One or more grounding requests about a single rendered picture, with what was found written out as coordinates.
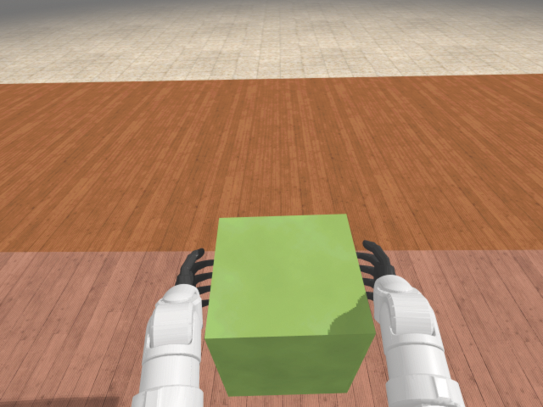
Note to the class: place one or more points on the left robot hand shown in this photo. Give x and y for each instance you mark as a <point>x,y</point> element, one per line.
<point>189,268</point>

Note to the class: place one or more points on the right robot forearm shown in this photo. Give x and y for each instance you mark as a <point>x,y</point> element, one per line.
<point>418,372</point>

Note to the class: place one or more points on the carton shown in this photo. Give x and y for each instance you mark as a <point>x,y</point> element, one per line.
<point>288,311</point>

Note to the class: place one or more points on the left robot forearm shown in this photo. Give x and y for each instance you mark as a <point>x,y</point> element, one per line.
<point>172,352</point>

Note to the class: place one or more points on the right robot hand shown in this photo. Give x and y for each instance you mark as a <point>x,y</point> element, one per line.
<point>379,259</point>

